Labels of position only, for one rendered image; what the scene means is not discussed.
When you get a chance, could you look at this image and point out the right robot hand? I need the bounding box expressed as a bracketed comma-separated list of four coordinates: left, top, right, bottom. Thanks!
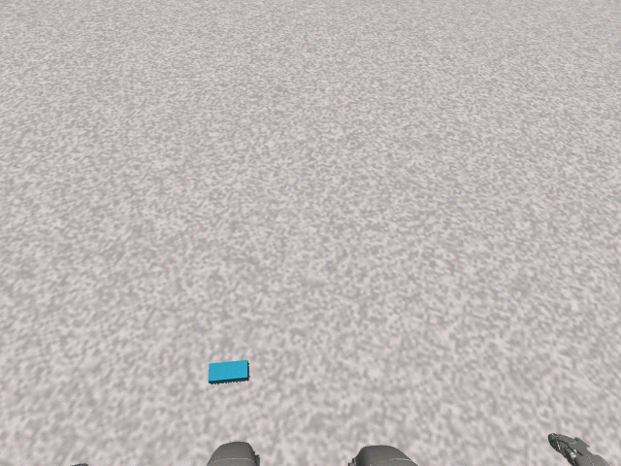
[548, 433, 609, 466]

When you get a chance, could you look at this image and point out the small box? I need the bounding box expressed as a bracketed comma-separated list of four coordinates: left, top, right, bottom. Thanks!
[209, 360, 248, 383]

